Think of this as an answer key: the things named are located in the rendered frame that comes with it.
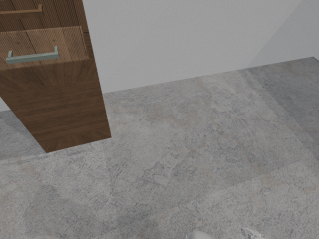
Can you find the drawer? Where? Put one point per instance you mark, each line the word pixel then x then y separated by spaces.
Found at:
pixel 69 40

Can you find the cabinet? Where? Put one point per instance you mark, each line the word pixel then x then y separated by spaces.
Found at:
pixel 60 104

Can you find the handle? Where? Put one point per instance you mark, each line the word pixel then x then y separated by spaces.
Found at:
pixel 21 14
pixel 33 57

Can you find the robot right hand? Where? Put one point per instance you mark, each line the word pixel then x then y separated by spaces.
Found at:
pixel 250 234

